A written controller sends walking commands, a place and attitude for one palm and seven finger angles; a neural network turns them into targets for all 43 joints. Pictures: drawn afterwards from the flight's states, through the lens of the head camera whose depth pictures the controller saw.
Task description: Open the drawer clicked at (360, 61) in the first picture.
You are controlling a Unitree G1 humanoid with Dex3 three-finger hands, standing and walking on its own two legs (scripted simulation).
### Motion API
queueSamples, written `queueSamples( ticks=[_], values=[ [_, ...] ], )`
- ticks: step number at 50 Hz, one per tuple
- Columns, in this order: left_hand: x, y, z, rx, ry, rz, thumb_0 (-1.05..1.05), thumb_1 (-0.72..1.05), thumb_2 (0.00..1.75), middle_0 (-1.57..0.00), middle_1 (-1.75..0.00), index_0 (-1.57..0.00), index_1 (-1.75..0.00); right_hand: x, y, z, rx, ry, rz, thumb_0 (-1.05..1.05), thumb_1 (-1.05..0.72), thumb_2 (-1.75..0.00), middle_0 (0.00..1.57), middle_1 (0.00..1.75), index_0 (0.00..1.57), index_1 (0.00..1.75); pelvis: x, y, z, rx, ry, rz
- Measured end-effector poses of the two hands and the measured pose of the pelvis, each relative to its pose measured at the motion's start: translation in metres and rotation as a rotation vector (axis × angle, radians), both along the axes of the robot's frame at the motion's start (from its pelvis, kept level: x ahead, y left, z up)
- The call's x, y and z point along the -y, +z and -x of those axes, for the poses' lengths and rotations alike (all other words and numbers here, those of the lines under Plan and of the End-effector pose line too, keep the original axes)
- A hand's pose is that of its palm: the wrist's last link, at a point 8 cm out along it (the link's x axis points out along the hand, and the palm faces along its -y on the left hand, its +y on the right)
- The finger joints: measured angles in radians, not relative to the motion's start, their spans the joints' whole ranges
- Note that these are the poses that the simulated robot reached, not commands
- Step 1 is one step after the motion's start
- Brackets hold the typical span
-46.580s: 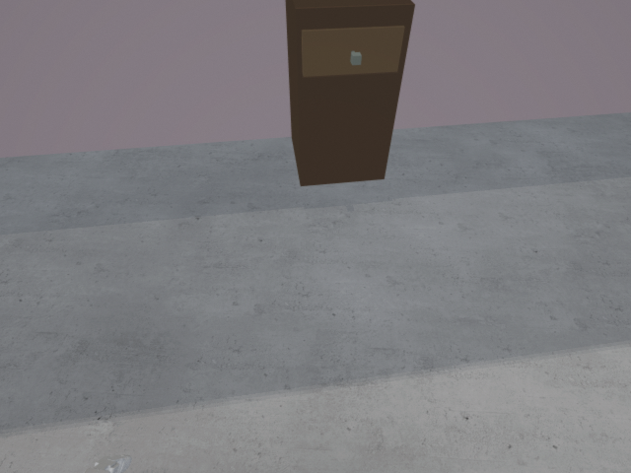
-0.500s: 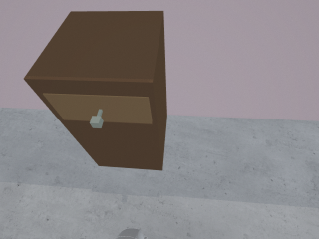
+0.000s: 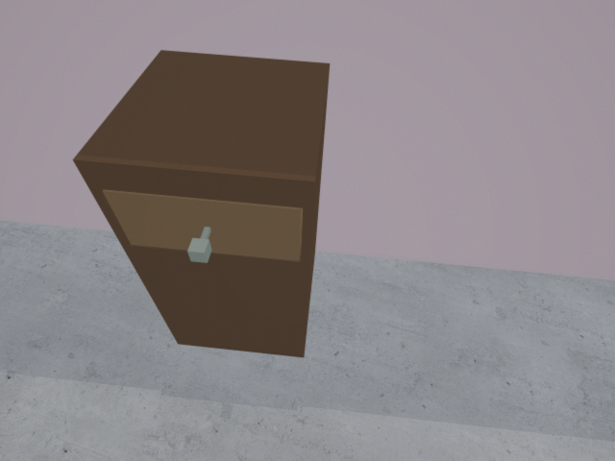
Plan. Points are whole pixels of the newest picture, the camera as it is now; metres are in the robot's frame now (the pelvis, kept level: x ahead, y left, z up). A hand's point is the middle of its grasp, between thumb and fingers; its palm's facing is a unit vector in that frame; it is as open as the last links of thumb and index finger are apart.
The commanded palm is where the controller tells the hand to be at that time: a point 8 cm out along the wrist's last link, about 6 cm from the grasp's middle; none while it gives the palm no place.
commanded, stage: come to a stop and stand still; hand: left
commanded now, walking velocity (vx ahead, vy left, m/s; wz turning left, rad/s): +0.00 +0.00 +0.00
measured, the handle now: (202, 243) +0.52 +0.25 -0.13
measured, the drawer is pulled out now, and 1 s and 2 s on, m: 0.00 0.00 0.00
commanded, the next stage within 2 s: look again from close up in 0.54 s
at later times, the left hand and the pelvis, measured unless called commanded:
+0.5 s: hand out of the picture +0.03 +0.18 -0.18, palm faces +0.02 -0.98 -0.19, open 7.3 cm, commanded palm none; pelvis +0.02 +0.00 +0.00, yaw +0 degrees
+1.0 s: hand out of the picture +0.03 +0.18 -0.17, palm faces +0.00 -0.97 -0.23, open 7.4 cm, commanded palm none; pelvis +0.01 +0.00 -0.01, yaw -1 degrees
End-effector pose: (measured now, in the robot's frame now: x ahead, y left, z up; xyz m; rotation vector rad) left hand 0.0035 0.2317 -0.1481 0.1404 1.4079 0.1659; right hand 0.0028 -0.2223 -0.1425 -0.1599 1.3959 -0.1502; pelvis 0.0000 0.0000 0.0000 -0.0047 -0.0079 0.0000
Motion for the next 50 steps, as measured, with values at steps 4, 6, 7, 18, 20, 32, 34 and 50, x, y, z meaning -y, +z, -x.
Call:
queueSamples(
  ticks=[4,6,7,18,20,32,34,50],
  values=[
    [-0.001,0.0,0.0,-0.011,-0.005,0.0,0.0,0.91,0.9,-0.2,-0.3,-0.2,-0.29,-0.007,-0.001,0.006,-0.017,-0.01,-0.009,0.0,-0.91,-0.9,0.2,0.3,0.2,0.3,-0.003,0.0,-0.003,0.0,-0.004,-0.001],
    [-0.001,0.0,-0.002,-0.013,-0.006,0.002,0.0,0.91,0.9,-0.2,-0.3,-0.2,-0.29,-0.01,-0.002,0.008,-0.025,-0.013,-0.014,0.0,-0.91,-0.9,0.2,0.3,0.2,0.3,-0.004,0.0,-0.005,-0.001,-0.004,-0.002],
    [0.0,0.0,-0.002,-0.014,-0.007,0.004,0.0,0.91,0.9,-0.2,-0.3,-0.2,-0.29,-0.011,-0.002,0.009,-0.029,-0.016,-0.016,0.0,-0.91,-0.9,0.2,0.3,0.2,0.3,-0.005,0.0,-0.006,-0.001,-0.005,-0.002],
    [0.005,-0.001,-0.015,-0.014,-0.014,0.01,0.01,0.92,0.9,-0.2,-0.3,-0.2,-0.29,-0.017,-0.003,0.008,-0.046,-0.036,-0.022,0.0,-0.91,-0.9,0.2,0.3,0.2,0.3,-0.005,0.0,-0.017,-0.006,-0.009,-0.002],
    [0.005,-0.001,-0.018,-0.013,-0.014,0.009,0.01,0.92,0.9,-0.2,-0.3,-0.2,-0.29,-0.016,-0.003,0.006,-0.046,-0.038,-0.021,0.0,-0.91,-0.9,0.2,0.3,0.2,0.3,-0.004,0.0,-0.019,-0.006,-0.008,-0.002],
    [0.008,0.0,-0.029,0.004,-0.01,0.001,0.0,0.92,0.9,-0.2,-0.3,-0.2,-0.29,-0.006,-0.004,-0.007,-0.033,-0.031,-0.009,0.0,-0.91,-0.9,0.2,0.3,0.2,0.3,0.001,-0.001,-0.025,-0.005,-0.004,-0.001],
    [0.008,0.0,-0.029,0.018,-0.021,-0.014,0.0,0.92,0.9,-0.2,-0.3,-0.2,-0.29,-0.004,-0.006,-0.011,-0.018,-0.029,-0.013,0.0,-0.91,-0.9,0.2,0.3,0.2,0.3,0.0,-0.003,-0.023,-0.014,-0.007,0.007],
    [0.004,0.006,-0.023,0.066,-0.045,-0.04,0.0,0.91,0.9,-0.2,-0.3,-0.2,-0.29,-0.008,-0.021,-0.012,0.072,-0.009,-0.054,0.01,-0.93,-0.9,0.2,0.3,0.19,0.3,-0.002,-0.009,-0.015,0.022,-0.016,-0.013]
  ],
)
